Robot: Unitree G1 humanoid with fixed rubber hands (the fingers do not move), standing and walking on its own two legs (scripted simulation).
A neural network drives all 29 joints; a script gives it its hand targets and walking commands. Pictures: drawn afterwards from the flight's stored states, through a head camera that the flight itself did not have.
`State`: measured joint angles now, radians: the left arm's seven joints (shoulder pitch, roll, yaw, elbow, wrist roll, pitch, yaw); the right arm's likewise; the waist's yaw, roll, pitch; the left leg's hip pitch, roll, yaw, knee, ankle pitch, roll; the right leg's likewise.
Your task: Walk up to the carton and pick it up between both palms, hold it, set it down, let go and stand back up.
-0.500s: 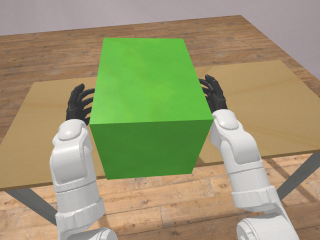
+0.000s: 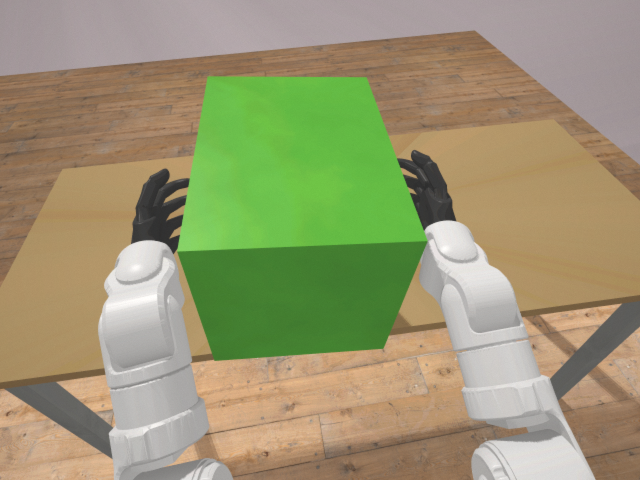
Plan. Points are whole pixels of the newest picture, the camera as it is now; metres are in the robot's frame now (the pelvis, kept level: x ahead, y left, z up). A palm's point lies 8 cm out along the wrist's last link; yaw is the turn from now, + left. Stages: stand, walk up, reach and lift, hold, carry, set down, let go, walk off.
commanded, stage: hold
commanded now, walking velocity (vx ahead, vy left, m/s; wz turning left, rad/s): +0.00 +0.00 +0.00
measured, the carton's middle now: (294, 211) +0.42 +0.00 +0.13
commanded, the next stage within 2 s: set down in 0.24 s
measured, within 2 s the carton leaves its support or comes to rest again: neither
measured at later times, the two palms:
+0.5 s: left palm (162, 242) +0.35 +0.14 +0.17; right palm (433, 219) +0.35 -0.16 +0.15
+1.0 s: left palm (178, 243) +0.38 +0.14 +0.14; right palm (428, 221) +0.38 -0.17 +0.13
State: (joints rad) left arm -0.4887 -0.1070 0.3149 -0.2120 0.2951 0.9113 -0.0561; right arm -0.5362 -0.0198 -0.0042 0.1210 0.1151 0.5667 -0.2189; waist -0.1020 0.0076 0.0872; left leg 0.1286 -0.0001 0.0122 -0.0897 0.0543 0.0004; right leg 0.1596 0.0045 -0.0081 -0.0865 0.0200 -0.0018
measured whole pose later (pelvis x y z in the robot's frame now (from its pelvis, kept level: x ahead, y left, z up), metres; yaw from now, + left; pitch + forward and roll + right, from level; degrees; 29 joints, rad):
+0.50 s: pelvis +0.00 +0.00 +0.00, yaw -1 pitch -4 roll +0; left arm -0.53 -0.11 0.33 -0.12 0.32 0.87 -0.06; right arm -0.57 -0.01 -0.04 0.19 0.07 0.54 -0.19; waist -0.09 0.01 0.08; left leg 0.11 0.01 0.02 -0.09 0.06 0.00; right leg 0.12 0.01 0.00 -0.07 0.02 0.00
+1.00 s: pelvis +0.02 +0.00 +0.00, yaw +0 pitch -2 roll +0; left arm -0.49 -0.15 0.34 -0.07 0.32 0.77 -0.04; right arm -0.55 0.00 -0.06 0.28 0.00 0.43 -0.14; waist -0.10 0.02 0.06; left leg 0.08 0.00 0.01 -0.09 0.04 0.00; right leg 0.11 0.00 -0.01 -0.09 0.01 0.00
